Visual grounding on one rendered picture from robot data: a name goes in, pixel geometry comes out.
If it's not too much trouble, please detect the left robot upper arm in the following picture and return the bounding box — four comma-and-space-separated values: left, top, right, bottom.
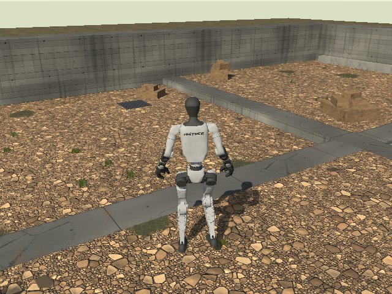
164, 124, 181, 158

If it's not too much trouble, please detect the robot left forearm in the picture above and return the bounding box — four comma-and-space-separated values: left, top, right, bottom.
157, 149, 169, 169

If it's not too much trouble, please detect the robot right forearm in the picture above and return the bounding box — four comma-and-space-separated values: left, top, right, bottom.
219, 146, 232, 167

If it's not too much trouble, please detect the right robot upper arm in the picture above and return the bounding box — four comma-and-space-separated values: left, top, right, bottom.
206, 122, 225, 156

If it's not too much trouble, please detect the robot right hand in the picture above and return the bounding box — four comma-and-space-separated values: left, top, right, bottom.
220, 165, 234, 177

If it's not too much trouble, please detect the right robot foot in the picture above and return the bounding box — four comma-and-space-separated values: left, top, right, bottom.
206, 234, 217, 247

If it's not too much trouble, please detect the robot left hand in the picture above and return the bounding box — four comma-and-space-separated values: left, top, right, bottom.
156, 166, 170, 179

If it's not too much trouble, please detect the robot right thigh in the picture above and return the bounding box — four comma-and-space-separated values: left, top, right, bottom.
202, 170, 217, 207

